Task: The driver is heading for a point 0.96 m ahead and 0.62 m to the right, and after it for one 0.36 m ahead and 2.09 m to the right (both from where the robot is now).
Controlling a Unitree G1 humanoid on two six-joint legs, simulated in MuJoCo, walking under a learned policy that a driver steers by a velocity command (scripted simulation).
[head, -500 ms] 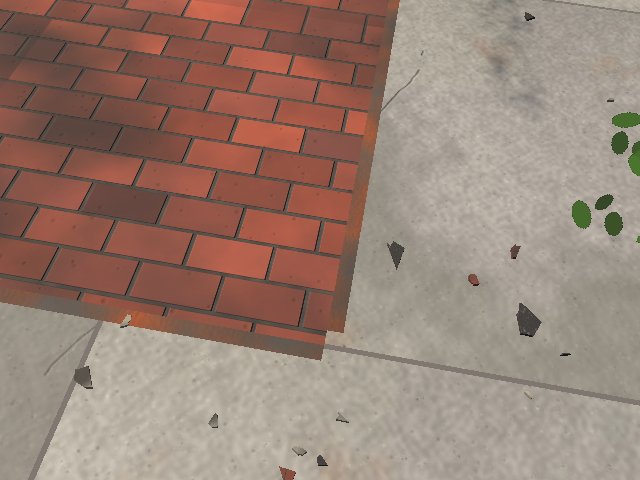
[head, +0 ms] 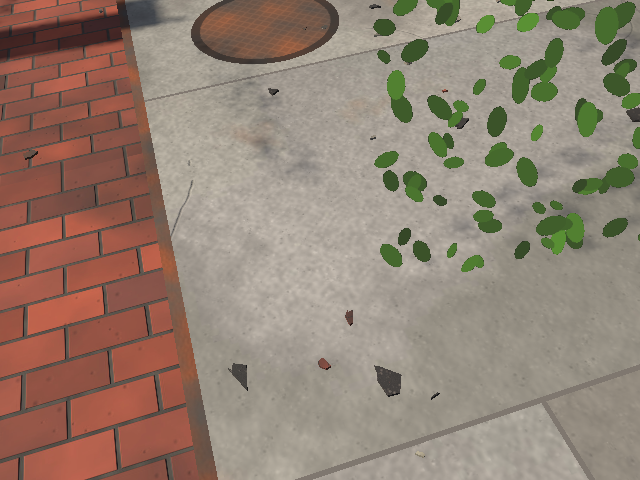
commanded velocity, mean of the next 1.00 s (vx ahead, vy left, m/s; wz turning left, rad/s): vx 0.97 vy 0.00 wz -0.91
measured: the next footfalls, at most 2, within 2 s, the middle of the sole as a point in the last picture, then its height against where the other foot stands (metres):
left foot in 0.22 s outside the picture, level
right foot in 0.68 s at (504, 431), level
